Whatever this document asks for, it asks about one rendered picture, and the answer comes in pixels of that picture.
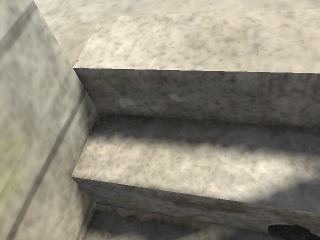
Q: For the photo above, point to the right robot hand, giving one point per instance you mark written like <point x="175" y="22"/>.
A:
<point x="291" y="232"/>

